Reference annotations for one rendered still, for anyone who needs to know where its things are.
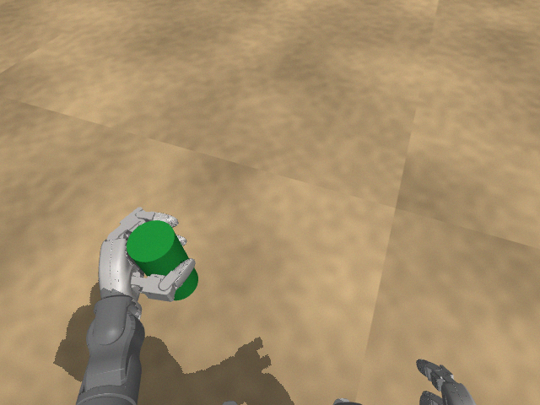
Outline left robot hand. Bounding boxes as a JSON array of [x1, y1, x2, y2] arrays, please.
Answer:
[[99, 207, 196, 302]]

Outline can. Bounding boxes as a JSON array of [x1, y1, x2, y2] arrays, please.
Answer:
[[127, 220, 198, 300]]

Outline right robot hand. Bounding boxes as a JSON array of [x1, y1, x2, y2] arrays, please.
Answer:
[[416, 359, 477, 405]]

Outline left robot arm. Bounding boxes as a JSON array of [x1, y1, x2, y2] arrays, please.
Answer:
[[76, 295, 145, 405]]

